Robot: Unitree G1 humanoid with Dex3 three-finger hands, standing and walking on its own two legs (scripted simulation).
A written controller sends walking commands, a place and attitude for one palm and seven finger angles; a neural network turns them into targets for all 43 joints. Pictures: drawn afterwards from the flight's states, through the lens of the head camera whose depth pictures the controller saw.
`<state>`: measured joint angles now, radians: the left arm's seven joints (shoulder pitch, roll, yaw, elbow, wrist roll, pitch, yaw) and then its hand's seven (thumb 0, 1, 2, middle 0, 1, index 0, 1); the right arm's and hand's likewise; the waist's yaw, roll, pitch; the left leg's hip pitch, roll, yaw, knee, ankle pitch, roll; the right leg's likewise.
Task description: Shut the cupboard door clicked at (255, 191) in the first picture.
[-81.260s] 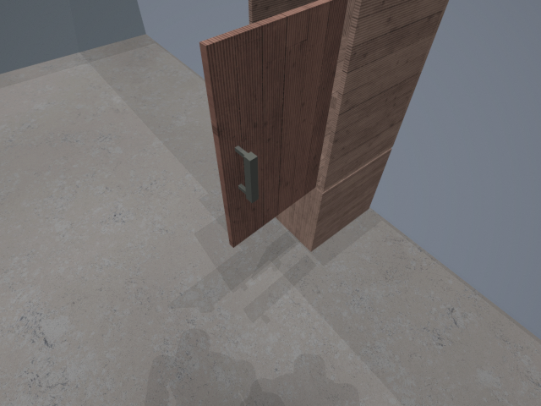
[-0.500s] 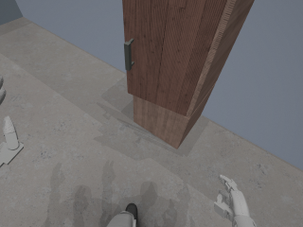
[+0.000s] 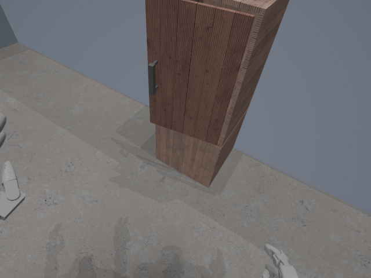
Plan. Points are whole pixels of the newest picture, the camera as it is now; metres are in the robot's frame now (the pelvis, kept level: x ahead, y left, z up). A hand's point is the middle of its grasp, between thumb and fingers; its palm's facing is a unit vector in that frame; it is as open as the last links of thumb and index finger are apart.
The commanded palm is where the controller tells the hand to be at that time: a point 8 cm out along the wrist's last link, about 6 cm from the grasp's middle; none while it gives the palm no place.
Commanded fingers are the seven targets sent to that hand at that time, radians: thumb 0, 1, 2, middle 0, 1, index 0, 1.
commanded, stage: stop stepping back and stand still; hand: left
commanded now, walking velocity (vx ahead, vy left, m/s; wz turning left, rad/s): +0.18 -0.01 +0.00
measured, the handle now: (154, 77) +0.86 +0.15 -0.05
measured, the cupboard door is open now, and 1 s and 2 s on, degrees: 10 10 10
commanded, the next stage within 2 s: let the arm hang, fingers relaxed in 0.36 s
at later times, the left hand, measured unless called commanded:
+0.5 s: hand (26, 197) +0.21 +0.26 +0.14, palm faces +0.35 -0.80 -0.50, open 7.4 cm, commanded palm none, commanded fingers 0.00 0.90 0.90 -0.20 -0.30 -0.20 -0.30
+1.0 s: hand out of the picture -0.05 +0.18 -0.18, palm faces +0.07 -0.98 -0.20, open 7.2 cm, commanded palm none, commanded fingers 0.00 0.90 0.90 -0.20 -0.30 -0.20 -0.30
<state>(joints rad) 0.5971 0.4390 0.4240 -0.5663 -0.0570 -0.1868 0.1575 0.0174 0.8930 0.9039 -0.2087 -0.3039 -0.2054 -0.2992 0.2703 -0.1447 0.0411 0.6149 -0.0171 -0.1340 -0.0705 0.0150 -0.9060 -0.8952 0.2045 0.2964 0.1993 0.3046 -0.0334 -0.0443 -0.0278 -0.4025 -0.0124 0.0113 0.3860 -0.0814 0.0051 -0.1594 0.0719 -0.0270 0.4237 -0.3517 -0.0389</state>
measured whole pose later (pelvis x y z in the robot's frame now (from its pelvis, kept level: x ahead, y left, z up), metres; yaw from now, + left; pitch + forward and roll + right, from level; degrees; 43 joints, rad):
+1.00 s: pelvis +0.01 +0.00 +0.00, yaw +2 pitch -2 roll -1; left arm 0.37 0.19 0.01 1.12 0.01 0.02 0.02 0.00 0.95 0.90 -0.20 -0.30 -0.20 -0.30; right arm 0.30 -0.16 0.01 1.09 -0.01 0.03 -0.04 0.01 -0.91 -0.90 0.20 0.30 0.20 0.30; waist 0.01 0.00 0.06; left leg -0.29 0.02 0.00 0.48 -0.15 0.01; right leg -0.09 0.08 -0.06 0.41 -0.29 -0.07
